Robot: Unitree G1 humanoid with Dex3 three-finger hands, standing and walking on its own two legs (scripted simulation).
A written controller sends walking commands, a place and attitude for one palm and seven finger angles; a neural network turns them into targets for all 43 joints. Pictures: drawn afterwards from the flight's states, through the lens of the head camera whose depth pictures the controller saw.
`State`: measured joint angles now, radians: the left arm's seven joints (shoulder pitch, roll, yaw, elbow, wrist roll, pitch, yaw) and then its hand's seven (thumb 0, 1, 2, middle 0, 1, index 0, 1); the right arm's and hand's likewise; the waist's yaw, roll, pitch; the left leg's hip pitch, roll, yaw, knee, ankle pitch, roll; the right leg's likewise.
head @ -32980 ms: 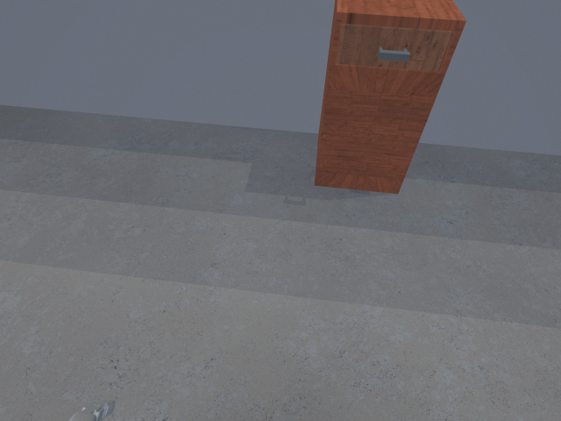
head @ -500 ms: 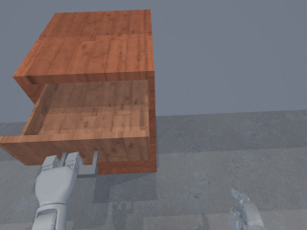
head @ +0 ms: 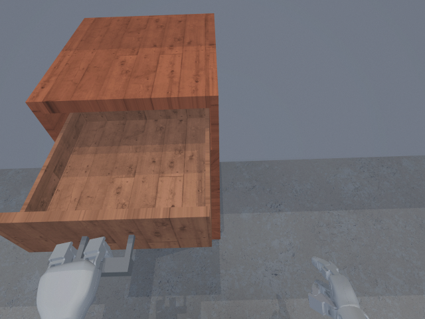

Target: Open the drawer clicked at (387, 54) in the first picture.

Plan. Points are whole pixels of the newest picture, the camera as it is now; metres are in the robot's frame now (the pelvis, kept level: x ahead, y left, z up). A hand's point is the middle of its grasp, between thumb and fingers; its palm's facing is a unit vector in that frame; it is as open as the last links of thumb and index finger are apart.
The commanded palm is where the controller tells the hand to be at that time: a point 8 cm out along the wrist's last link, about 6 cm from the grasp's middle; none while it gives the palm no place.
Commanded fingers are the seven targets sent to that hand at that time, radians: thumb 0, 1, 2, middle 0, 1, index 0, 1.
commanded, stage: pull the drawer open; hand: left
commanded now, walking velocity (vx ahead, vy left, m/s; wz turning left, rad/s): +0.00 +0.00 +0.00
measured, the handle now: (104, 254) +0.22 +0.23 +0.00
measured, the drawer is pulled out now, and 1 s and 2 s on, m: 0.28 0.30 0.30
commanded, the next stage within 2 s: open the thumb to release the handle in 0.46 s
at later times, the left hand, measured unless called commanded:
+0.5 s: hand (82, 308) +0.13 +0.24 -0.01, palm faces -0.06 -0.11 -0.99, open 5.9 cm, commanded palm +0.08 +0.23 +0.04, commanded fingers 0.00 0.90 0.90 -0.40 -1.35 -0.40 -1.35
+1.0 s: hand (73, 309) +0.13 +0.26 -0.01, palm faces -0.03 -0.09 -1.00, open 11.1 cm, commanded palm +0.11 +0.25 +0.04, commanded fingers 0.00 -0.50 0.30 -0.30 -1.20 -0.30 -1.20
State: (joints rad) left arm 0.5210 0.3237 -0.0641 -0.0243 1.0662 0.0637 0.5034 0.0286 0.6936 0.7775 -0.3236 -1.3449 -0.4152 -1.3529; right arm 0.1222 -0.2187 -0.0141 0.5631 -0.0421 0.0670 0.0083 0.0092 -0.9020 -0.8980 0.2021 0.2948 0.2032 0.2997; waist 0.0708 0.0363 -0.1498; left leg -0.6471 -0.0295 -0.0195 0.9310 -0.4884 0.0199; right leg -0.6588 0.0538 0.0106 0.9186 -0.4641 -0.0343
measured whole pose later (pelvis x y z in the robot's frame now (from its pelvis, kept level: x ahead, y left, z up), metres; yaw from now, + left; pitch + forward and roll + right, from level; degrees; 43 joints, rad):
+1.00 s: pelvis +0.00 +0.00 -0.01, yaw +0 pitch +13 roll -1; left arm 0.64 0.35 -0.02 -0.11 1.04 0.02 0.51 0.00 -0.06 0.49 -0.34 -1.24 -0.34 -1.25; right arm 0.14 -0.22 0.00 0.52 -0.04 0.08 0.01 0.01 -0.90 -0.90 0.20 0.29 0.20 0.30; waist 0.08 0.03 -0.17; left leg -0.70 -0.03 -0.02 0.98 -0.50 0.02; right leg -0.71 0.05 0.00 0.96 -0.48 -0.03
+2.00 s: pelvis -0.01 -0.01 +0.02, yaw +1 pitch +6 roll +0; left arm 0.57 0.40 -0.03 -0.23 0.98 0.04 0.37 -0.01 -0.49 0.30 -0.32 -1.20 -0.32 -1.20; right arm 0.13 -0.24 -0.01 0.54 -0.02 0.06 -0.02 0.01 -0.90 -0.90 0.20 0.29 0.20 0.30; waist 0.10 0.06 -0.12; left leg -0.49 -0.02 -0.04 0.79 -0.41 0.01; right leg -0.50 0.06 0.00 0.78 -0.40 -0.05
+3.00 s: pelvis +0.00 +0.01 +0.05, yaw +1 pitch +0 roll -1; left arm 0.56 0.46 -0.03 -0.55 0.92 0.15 0.11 -0.01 -0.49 0.30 -0.32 -1.20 -0.32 -1.20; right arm 0.14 -0.23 0.05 0.50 0.02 0.10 0.03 0.01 -0.90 -0.90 0.20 0.29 0.20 0.30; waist 0.14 0.10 -0.06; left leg -0.23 -0.03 -0.03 0.56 -0.33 0.03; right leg -0.22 0.04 0.01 0.50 -0.29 -0.02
